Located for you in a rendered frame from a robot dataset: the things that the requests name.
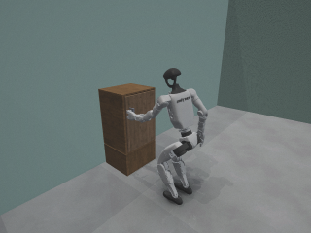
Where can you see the humanoid robot head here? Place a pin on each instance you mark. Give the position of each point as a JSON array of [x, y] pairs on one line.
[[172, 74]]

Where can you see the right robot shin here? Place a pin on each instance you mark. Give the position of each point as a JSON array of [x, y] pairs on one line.
[[181, 171]]

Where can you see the left robot upper arm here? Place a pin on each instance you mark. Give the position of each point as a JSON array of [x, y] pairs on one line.
[[161, 102]]

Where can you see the robot right hand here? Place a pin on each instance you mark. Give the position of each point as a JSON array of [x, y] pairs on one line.
[[202, 136]]

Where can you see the robot left hand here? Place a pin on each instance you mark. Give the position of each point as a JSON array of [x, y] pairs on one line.
[[131, 115]]

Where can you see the right robot upper arm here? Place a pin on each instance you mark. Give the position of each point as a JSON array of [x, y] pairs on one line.
[[202, 111]]

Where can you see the robot right forearm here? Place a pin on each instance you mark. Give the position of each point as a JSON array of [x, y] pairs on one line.
[[201, 123]]

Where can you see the robot left forearm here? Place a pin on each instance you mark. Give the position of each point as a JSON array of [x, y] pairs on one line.
[[146, 117]]

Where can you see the cupboard door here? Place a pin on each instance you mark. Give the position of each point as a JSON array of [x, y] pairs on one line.
[[139, 133]]

